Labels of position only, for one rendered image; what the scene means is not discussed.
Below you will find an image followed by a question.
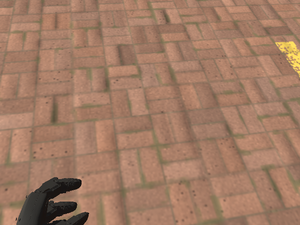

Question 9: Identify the robot left hand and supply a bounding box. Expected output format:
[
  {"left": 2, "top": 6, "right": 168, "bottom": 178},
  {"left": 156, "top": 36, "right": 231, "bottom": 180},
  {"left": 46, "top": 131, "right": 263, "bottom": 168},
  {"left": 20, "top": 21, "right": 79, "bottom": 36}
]
[{"left": 16, "top": 177, "right": 89, "bottom": 225}]

